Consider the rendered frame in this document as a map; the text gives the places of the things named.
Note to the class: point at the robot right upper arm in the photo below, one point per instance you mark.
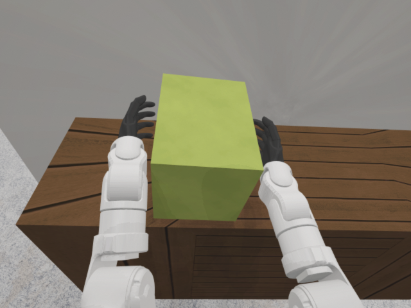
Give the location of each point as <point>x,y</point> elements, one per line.
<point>325,294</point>

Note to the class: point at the left robot forearm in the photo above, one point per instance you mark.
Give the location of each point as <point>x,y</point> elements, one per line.
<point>123,206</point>

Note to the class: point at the robot left upper arm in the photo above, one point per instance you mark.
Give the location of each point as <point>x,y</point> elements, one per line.
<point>120,287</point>

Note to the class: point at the left robot hand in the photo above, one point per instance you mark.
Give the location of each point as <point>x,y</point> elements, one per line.
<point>129,125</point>

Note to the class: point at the right robot hand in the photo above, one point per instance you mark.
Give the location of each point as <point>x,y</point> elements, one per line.
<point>271,149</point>

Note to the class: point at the right robot forearm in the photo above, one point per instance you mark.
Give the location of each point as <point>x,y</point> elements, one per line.
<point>305,256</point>

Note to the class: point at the carton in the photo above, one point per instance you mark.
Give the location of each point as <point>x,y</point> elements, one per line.
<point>205,159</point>

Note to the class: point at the pedestal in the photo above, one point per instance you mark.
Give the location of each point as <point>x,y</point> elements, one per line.
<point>357,183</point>

